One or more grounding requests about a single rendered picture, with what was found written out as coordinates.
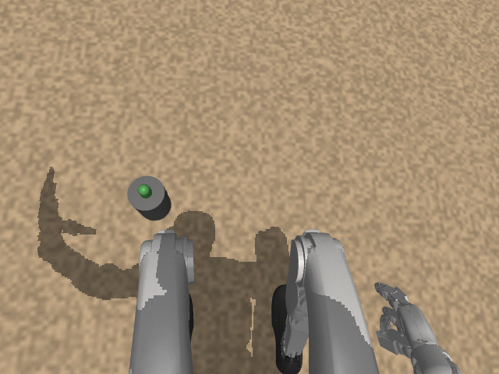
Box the right robot hand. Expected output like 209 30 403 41
374 282 439 359

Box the right robot foot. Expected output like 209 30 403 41
271 284 303 374

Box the bottle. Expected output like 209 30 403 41
127 176 171 221

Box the right robot arm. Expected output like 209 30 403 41
410 344 462 374

